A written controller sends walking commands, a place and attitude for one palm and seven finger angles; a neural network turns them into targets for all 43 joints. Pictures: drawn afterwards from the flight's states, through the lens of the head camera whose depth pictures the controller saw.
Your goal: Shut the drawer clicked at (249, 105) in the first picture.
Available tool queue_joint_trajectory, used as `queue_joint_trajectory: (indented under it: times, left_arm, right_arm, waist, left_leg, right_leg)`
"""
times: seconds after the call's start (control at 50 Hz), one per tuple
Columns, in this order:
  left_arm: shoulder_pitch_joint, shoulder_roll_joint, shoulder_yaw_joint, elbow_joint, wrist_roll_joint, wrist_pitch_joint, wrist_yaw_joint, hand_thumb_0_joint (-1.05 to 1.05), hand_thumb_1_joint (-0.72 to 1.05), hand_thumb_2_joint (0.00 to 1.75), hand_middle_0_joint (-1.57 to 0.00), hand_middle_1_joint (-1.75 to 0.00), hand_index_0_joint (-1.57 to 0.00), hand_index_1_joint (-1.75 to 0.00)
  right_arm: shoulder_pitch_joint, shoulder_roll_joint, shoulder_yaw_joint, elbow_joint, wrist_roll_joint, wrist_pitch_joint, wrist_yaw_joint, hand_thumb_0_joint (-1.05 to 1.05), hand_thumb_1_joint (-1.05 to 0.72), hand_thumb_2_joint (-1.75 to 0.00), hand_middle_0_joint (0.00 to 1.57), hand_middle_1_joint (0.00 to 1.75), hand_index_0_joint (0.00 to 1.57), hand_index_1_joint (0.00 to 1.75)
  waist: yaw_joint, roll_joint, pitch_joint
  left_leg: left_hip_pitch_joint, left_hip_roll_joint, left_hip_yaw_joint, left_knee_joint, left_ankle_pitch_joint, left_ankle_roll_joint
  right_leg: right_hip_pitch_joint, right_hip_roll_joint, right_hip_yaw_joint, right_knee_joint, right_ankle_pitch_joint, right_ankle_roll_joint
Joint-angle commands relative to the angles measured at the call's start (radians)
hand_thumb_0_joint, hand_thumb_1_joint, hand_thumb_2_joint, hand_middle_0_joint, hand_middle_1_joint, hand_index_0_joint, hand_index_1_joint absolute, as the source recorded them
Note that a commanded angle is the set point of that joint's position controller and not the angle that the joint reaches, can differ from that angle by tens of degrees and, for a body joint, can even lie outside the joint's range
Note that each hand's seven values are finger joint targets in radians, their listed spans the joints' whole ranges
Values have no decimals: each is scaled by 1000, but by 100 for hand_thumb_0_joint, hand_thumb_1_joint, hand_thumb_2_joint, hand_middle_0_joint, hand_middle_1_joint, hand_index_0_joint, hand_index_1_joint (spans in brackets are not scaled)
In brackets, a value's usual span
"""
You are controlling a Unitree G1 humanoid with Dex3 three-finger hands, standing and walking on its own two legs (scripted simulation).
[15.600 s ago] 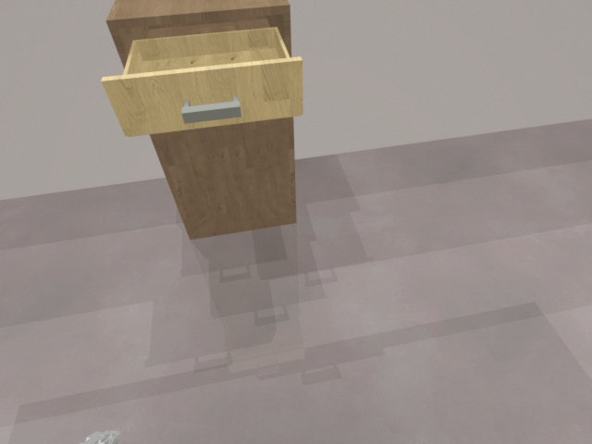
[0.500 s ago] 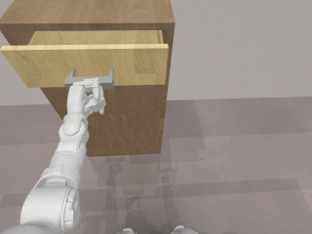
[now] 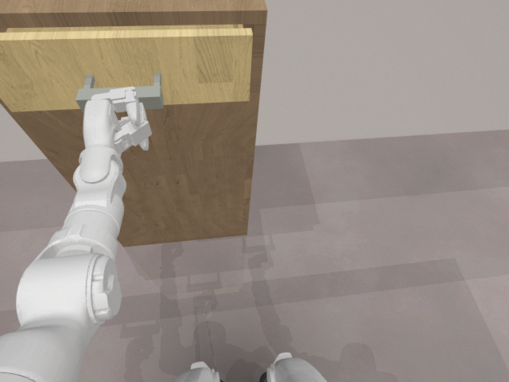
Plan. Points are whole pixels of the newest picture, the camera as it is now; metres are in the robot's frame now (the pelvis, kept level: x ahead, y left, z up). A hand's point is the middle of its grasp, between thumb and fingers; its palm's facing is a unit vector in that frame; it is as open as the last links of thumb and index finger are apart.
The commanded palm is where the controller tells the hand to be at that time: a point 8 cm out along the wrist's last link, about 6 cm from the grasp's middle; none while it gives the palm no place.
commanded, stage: push the drawer shut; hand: left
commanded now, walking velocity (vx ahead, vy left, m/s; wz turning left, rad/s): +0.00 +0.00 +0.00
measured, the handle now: (123, 89) +0.58 +0.17 +0.09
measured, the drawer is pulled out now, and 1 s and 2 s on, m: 0.02 0.00 0.00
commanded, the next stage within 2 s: pull the fist back off the drawer in 0.38 s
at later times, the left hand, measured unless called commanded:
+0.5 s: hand (143, 113) +0.53 +0.14 +0.09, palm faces +0.06 -1.00 -0.04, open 3.0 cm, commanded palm +0.54 +0.17 +0.09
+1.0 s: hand (148, 115) +0.52 +0.13 +0.09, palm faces +0.06 -1.00 -0.01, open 3.2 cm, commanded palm +0.48 +0.18 +0.09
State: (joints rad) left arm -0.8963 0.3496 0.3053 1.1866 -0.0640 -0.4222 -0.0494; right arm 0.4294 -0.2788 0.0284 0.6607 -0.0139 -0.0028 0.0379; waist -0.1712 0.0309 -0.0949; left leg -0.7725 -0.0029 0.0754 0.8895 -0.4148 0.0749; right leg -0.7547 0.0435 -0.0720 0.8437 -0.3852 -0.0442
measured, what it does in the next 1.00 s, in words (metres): stands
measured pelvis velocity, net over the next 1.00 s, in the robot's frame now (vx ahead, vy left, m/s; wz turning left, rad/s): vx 0.00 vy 0.01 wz -0.01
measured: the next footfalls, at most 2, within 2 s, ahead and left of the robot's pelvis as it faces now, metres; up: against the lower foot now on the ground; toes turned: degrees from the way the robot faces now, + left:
none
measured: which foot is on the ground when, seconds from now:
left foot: down 0.00-1.00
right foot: down 0.00-1.00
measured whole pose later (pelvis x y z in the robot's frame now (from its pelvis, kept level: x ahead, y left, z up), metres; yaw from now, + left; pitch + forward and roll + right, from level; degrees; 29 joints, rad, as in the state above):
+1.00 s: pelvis +0.00 +0.01 +0.00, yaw -1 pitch +19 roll -3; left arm -0.94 0.35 0.31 1.20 -0.04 -0.42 0.02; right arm 0.47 -0.28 0.03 0.66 -0.03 0.02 0.07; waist -0.20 0.04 -0.11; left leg -0.82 0.00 0.08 0.91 -0.42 0.09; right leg -0.80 0.05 -0.07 0.85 -0.38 -0.03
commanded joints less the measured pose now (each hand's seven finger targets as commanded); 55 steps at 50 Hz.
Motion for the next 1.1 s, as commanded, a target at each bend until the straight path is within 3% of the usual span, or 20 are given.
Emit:
queue_joint_trajectory:
  times: [0.0,0.04,0.16,0.2,0.32,0.36,0.42,0.48,0.56,0.62,0.66,0.74,0.78,0.82,0.9,0.94,0.98,1.02,1.04,1.08]
  left_arm:
    - [-594,215,9,-189,3,-75,30,0,90,90,-140,-160,-140,-160]
    - [-642,224,9,-184,11,-73,39,0,90,90,-140,-160,-140,-160]
    - [-682,291,54,-185,31,-73,50,0,90,90,-140,-160,-140,-160]
    - [-726,273,34,-165,36,-68,55,0,90,90,-140,-160,-140,-160]
    - [-829,268,10,-168,45,-79,78,0,90,90,-140,-160,-140,-160]
    - [-835,282,12,-125,44,-72,81,0,90,90,-140,-160,-140,-160]
    - [-873,280,-13,-108,49,-74,80,0,90,90,-140,-160,-140,-160]
    - [-884,277,-20,-99,40,-70,82,0,90,90,-140,-160,-140,-160]
    - [-888,264,-23,-108,43,-72,86,0,90,90,-140,-160,-140,-160]
    - [-861,255,-17,-100,43,-67,91,0,90,90,-140,-160,-140,-160]
    - [-834,255,-9,-83,40,-60,92,0,90,90,-140,-160,-140,-160]
    - [-791,217,-26,-128,41,-70,89,0,90,90,-140,-160,-140,-160]
    - [-731,222,-4,-126,32,-70,93,0,90,90,-140,-160,-140,-160]
    - [-660,247,26,-160,27,-75,90,0,90,90,-140,-160,-140,-160]
    - [-550,199,6,-204,20,-78,80,0,90,90,-140,-160,-140,-160]
    - [-453,221,38,-210,16,-73,75,0,90,90,-140,-160,-140,-160]
    - [-400,215,42,-230,7,-65,64,0,90,90,-140,-160,-140,-160]
    - [-335,189,30,-285,-2,-61,51,0,90,90,-140,-160,-140,-160]
    - [-325,175,20,-334,-10,-64,46,0,90,90,-140,-160,-140,-160]
    - [-302,118,-22,-399,-28,-60,36,0,90,90,-140,-160,-140,-160]
  right_arm:
    - [157,-166,-65,-44,-3,-18,-6,0,-90,-90,20,30,20,30]
    - [171,-171,-65,-38,-8,-17,-4,0,-90,-90,20,30,20,30]
    - [204,-175,-64,-40,-19,-6,0,0,-90,-90,20,30,20,30]
    - [211,-174,-64,-29,-17,0,-1,0,-90,-90,20,30,20,30]
    - [218,-178,-60,-10,-22,-9,-4,0,-90,-90,20,30,20,30]
    - [221,-185,-55,-5,-21,-13,-7,0,-90,-90,20,30,20,30]
    - [221,-190,-49,-6,-19,-22,-13,0,-90,-90,20,30,20,30]
    - [224,-198,-46,-3,-18,-34,-17,0,-90,-90,20,30,20,30]
    - [223,-200,-48,-9,-25,-42,-10,0,-90,-90,20,30,20,30]
    - [225,-202,-50,-10,-28,-40,-5,0,-90,-90,20,30,20,30]
    - [221,-204,-52,-11,-26,-38,-1,0,-90,-90,20,30,20,30]
    - [215,-199,-59,-18,-26,-31,7,0,-90,-90,20,30,20,30]
    - [211,-200,-62,-21,-27,-25,10,0,-90,-90,20,30,20,30]
    - [202,-197,-65,-36,-22,-16,12,0,-90,-90,20,30,20,30]
    - [177,-183,-66,-59,-15,3,17,0,-90,-90,20,30,20,30]
    - [172,-180,-70,-71,-10,14,18,0,-90,-90,20,30,20,30]
    - [163,-172,-69,-85,-6,27,16,0,-90,-90,20,30,20,30]
    - [142,-163,-71,-106,2,38,16,0,-90,-90,20,30,20,30]
    - [137,-158,-74,-112,5,43,16,0,-90,-90,20,30,20,30]
    - [122,-151,-79,-119,13,47,16,0,-90,-90,20,30,20,30]
  waist:
    - [-52,60,-402]
    - [-66,65,-405]
    - [-63,76,-481]
    - [-91,62,-443]
    - [-123,116,-441]
    - [-140,75,-398]
    - [-156,113,-379]
    - [-168,103,-379]
    - [-152,146,-421]
    - [-144,129,-438]
    - [-136,99,-412]
    - [-110,134,-437]
    - [-95,113,-436]
    - [-59,97,-464]
    - [-33,84,-453]
    - [-1,44,-451]
    - [8,14,-430]
    - [28,41,-440]
    - [27,22,-458]
    - [21,47,-457]
  left_leg:
    - [314,18,-149,-87,288,-36]
    - [310,19,-155,-81,287,-35]
    - [313,18,-154,-59,363,-34]
    - [303,21,-158,-56,349,-32]
    - [325,23,-176,-57,283,-32]
    - [276,21,-175,-61,220,-26]
    - [265,23,-185,-70,156,-28]
    - [266,27,-199,-80,110,-25]
    - [300,28,-217,-83,104,-33]
    - [300,28,-219,-78,125,-34]
    - [273,25,-213,-81,99,-31]
    - [336,35,-232,-88,149,-41]
    - [339,32,-220,-90,179,-41]
    - [334,29,-203,-92,222,-43]
    - [344,27,-174,-94,286,-42]
    - [322,22,-155,-91,333,-40]
    - [293,16,-132,-95,355,-35]
    - [319,15,-120,-96,413,-38]
    - [341,19,-124,-94,448,-39]
    - [399,27,-128,-85,520,-42]
  right_leg:
    - [50,10,65,-94,220,24]
    - [29,10,63,-91,213,25]
    - [66,13,65,-74,276,24]
    - [36,13,64,-81,266,28]
    - [-25,13,62,-95,191,27]
    - [-33,15,64,-106,144,30]
    - [-70,12,65,-109,93,28]
    - [-86,10,61,-113,62,28]
    - [-103,8,53,-98,58,24]
    - [-97,6,49,-93,70,24]
    - [-83,7,52,-102,56,24]
    - [-95,6,43,-86,84,18]
    - [-70,9,39,-89,99,15]
    - [-14,11,42,-89,126,14]
    - [26,13,42,-91,180,14]
    - [85,15,46,-88,234,12]
    - [140,14,52,-94,286,14]
    - [161,13,52,-90,342,14]
    - [173,14,51,-88,367,16]
    - [152,15,48,-87,400,17]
